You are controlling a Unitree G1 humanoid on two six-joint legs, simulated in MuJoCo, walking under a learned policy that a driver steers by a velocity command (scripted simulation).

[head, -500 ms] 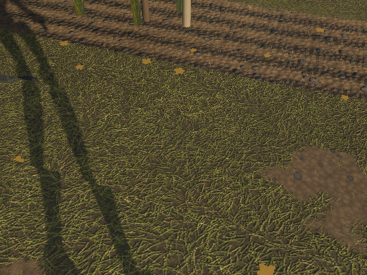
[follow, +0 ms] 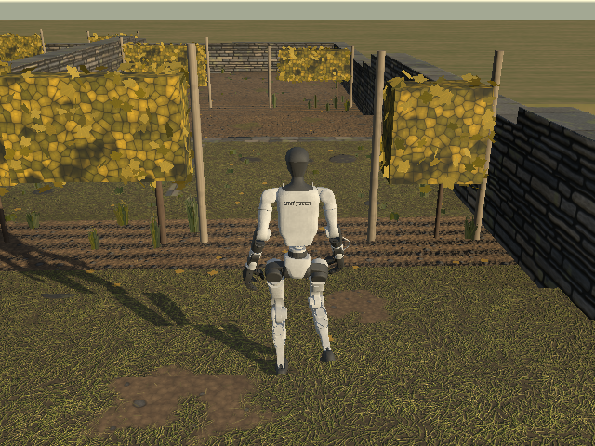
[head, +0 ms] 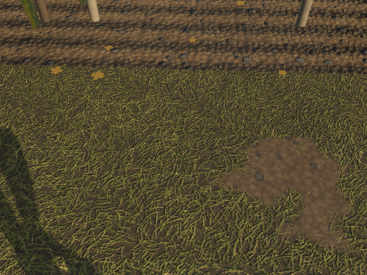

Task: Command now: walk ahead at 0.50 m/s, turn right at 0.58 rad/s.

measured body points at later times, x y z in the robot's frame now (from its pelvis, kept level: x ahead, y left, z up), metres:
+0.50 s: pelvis +0.24 -0.06 +0.01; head +0.26 -0.07 +0.46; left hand +0.39 +0.18 -0.09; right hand +0.27 -0.35 -0.13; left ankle +0.24 +0.10 -0.65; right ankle +0.26 -0.15 -0.73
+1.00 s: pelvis +0.47 +0.02 -0.03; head +0.48 +0.04 +0.42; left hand +0.60 +0.32 -0.11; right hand +0.55 -0.24 -0.15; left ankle +0.40 +0.10 -0.73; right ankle +0.45 -0.14 -0.65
